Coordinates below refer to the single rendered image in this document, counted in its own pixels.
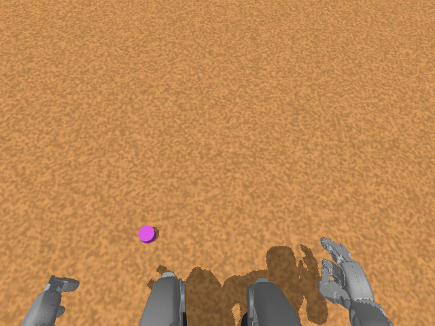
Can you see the left robot hand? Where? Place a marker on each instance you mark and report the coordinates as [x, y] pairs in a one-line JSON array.
[[46, 307]]

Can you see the tin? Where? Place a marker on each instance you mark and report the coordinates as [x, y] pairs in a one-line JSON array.
[[147, 234]]

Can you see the right robot arm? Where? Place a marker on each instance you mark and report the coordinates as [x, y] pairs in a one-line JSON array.
[[367, 313]]

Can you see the right robot hand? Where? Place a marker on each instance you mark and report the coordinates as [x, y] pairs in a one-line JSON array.
[[350, 283]]

